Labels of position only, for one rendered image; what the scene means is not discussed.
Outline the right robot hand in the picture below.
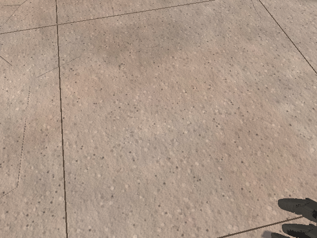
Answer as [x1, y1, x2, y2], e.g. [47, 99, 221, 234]
[270, 197, 317, 238]

